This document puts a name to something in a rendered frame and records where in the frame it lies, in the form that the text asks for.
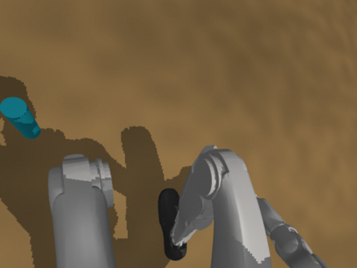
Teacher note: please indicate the right robot hand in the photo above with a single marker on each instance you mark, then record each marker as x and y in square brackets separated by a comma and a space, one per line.
[271, 218]

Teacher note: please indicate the right robot foot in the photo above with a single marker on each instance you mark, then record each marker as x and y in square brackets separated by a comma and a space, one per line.
[168, 206]

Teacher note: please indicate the right robot arm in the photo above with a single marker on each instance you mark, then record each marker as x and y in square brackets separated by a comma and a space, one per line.
[293, 249]

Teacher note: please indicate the can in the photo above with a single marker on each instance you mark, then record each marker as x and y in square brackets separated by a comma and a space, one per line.
[18, 113]

